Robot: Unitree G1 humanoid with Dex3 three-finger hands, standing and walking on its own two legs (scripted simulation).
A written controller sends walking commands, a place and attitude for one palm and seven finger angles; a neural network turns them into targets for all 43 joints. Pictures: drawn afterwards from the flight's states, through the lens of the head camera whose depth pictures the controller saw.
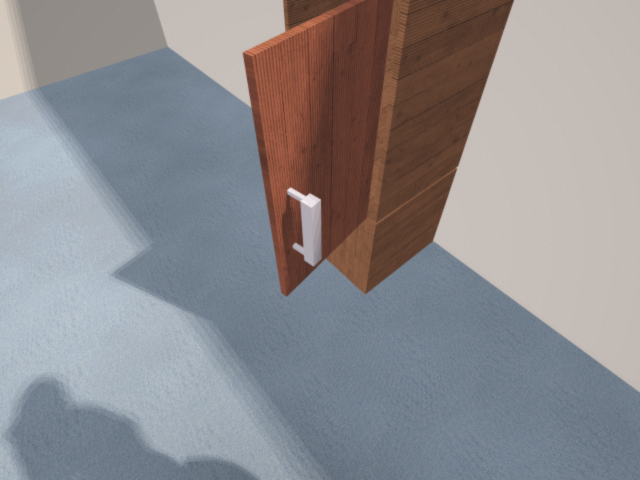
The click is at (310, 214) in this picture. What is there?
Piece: cupboard door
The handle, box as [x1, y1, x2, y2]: [287, 187, 321, 266]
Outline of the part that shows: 290,187 287,190 287,193 299,200 301,204 303,246 302,247 294,243 293,247 304,255 304,260 313,266 321,258 320,199 311,194 305,196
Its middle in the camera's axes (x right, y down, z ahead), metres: -0.04 -0.02 +0.78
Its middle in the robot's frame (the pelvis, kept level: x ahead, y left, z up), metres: +0.59 +0.07 -0.11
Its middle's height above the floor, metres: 0.67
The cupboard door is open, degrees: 100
